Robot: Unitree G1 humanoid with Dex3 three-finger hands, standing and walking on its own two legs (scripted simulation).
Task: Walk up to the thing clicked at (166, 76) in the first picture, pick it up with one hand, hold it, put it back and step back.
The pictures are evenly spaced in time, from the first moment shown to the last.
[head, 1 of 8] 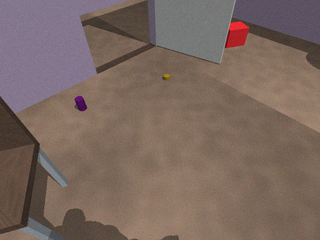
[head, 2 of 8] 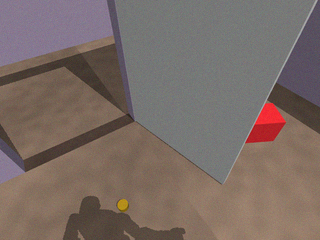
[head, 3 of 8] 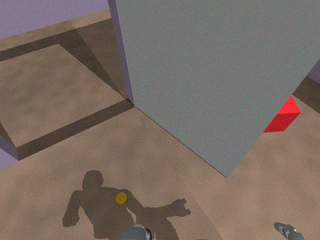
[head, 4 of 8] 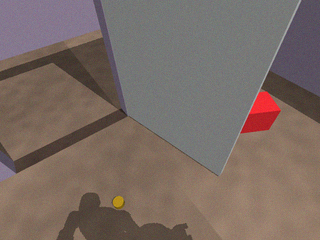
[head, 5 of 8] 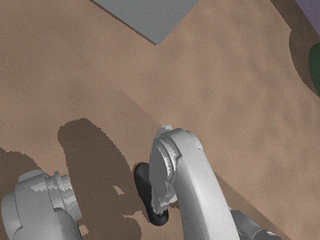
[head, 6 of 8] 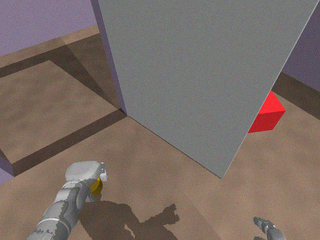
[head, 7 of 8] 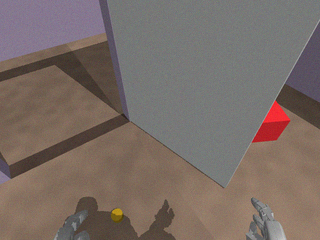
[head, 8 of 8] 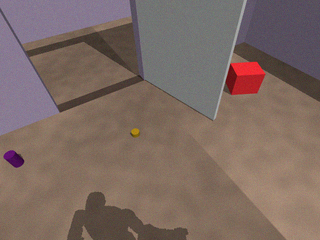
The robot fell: no
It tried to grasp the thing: yes
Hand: left
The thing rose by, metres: 0.70
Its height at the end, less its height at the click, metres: +0.00
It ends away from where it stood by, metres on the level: 0.01
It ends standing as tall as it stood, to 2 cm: yes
